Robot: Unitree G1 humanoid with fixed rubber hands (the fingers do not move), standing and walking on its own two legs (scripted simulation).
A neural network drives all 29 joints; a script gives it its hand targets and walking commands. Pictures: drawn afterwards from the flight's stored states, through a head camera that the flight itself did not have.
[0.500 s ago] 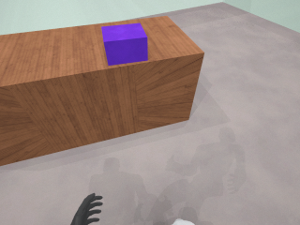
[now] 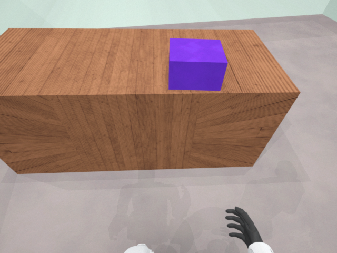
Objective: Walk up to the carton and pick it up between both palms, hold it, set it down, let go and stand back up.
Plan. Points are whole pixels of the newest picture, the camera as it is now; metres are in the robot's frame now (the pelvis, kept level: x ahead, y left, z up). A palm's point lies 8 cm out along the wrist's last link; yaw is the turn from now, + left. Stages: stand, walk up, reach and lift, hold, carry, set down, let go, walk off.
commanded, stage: walk up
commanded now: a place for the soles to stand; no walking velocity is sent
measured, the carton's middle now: (194, 64) +0.89 -0.05 -0.02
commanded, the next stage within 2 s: none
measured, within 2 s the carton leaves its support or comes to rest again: neither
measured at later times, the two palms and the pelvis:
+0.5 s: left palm (141, 175) +0.34 +0.11 -0.08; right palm out of the picture +0.15 -0.29 -0.12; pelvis +0.16 -0.05 +0.00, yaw -6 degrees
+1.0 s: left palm (109, 180) +0.35 +0.22 -0.12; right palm (237, 148) +0.47 -0.19 -0.08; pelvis +0.29 -0.01 +0.00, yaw -1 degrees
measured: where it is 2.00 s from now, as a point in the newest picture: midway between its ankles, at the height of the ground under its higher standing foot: (176, 240)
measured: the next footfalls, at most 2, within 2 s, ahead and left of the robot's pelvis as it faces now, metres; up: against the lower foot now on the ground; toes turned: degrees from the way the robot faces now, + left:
right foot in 0.44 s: +0.27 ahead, -0.16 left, +0.00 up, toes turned -14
left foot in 0.90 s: +0.39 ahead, +0.07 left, +0.00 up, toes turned -2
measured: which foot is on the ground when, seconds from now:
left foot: down 0.00-0.46, up 0.48-0.88, down 0.90-1.00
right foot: up 0.00-0.42, down 0.44-0.90, up 0.92-1.00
